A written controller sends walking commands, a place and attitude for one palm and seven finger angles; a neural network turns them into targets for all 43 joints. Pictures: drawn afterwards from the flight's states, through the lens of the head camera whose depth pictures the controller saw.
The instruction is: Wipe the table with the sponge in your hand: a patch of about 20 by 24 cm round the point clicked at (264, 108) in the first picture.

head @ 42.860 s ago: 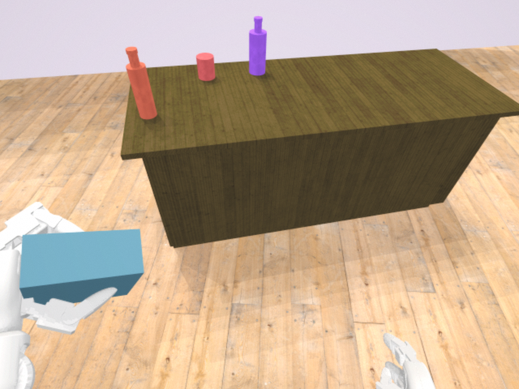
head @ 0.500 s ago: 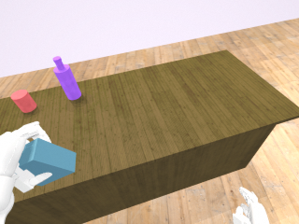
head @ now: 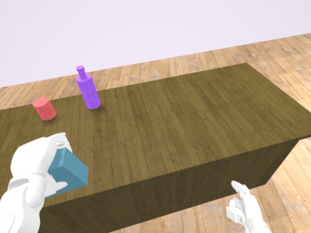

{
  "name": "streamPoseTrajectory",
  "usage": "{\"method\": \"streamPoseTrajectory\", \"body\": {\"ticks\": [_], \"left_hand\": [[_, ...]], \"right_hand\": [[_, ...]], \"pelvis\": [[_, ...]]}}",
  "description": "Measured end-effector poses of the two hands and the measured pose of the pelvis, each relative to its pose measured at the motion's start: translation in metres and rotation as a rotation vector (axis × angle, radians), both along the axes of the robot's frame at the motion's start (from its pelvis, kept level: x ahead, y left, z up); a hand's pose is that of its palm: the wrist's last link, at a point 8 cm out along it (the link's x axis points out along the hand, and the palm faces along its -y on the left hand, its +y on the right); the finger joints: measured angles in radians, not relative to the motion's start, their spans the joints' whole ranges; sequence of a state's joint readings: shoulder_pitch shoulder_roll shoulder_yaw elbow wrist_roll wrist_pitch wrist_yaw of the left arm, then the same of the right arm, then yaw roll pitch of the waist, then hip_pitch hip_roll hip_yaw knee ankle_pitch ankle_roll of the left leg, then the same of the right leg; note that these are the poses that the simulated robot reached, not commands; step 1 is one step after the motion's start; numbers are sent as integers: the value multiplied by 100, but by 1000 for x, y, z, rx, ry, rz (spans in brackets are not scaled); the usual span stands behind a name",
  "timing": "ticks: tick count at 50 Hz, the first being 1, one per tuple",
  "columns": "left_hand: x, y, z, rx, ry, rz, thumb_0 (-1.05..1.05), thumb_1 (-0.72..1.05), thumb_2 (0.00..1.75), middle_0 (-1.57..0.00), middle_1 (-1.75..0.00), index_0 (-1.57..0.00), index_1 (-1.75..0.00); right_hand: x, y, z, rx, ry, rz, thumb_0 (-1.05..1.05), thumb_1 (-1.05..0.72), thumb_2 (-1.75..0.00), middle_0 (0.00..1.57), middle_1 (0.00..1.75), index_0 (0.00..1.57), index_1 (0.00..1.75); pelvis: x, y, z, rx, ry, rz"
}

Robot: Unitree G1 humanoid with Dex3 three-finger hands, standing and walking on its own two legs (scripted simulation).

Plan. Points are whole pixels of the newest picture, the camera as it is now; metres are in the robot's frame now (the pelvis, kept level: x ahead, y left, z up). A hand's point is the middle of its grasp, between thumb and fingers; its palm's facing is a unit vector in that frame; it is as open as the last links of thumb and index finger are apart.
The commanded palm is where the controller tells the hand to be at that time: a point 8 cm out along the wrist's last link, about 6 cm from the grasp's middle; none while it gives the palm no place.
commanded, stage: turn the palm down, sponge in hand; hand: left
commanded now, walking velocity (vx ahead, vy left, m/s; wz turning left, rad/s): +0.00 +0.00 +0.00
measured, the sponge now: (59, 176) +0.21 +0.29 +0.05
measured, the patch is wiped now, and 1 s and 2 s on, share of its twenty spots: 0.90 0.90 0.90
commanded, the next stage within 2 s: move the sponge above the wiping area in 0.74 s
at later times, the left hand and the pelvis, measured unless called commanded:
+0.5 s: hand (55, 169) +0.21 +0.28 +0.09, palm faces +0.02 -0.10 -0.99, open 9.4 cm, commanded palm +0.18 +0.28 +0.16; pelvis -0.01 +0.00 +0.00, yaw +0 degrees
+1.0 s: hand (61, 169) +0.21 +0.27 +0.08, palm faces +0.01 -0.08 -1.00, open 9.4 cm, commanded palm +0.19 +0.27 +0.15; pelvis -0.01 -0.02 +0.00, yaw +0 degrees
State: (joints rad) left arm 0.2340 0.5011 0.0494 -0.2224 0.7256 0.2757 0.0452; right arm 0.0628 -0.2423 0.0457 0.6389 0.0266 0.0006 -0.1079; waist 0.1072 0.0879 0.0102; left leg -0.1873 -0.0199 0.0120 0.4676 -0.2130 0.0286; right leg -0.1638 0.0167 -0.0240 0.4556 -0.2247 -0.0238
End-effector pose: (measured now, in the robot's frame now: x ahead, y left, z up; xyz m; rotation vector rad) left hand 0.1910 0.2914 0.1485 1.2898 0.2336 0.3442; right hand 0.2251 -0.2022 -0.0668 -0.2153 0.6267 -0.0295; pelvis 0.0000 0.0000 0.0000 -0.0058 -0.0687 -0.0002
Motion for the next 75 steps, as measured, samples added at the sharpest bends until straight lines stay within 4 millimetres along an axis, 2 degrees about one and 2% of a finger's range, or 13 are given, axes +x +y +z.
{"method": "streamPoseTrajectory", "body": {"ticks": [10,20,46,55,64,75], "left_hand": [[1,1,-4,80,47,12,0,-48,108,-80,-141,-82,-142],[3,-3,-5,148,97,35,0,-48,107,-80,-141,-82,-142],[2,-30,-7,154,103,-3,0,-48,107,-80,-141,-82,-142],[5,-11,-16,164,155,49,0,-48,107,-80,-141,-82,-142],[16,2,-27,171,181,24,0,-48,107,-80,-141,-82,-142],[34,10,-30,179,154,23,0,-48,107,-80,-142,-82,-142]], "right_hand": [[-1,7,-1,7,26,32,1,-90,-90,21,30,20,30],[-4,4,-6,34,47,46,1,-90,-90,20,30,20,30],[-8,-29,-6,37,23,3,1,-90,-90,20,30,20,30],[-13,-36,-10,28,47,-17,1,-90,-90,20,30,20,30],[-23,-43,-17,-2,84,-46,1,-90,-90,20,30,20,30],[-32,-38,-25,11,128,-76,1,-91,-90,20,30,20,30]], "pelvis": [[-2,4,3,0,-18,3],[-5,-1,4,4,-28,2],[-6,-20,4,9,-39,-5],[-5,-23,3,8,-32,-5],[-4,-20,2,5,-8,1],[1,-11,2,4,23,2]]}}
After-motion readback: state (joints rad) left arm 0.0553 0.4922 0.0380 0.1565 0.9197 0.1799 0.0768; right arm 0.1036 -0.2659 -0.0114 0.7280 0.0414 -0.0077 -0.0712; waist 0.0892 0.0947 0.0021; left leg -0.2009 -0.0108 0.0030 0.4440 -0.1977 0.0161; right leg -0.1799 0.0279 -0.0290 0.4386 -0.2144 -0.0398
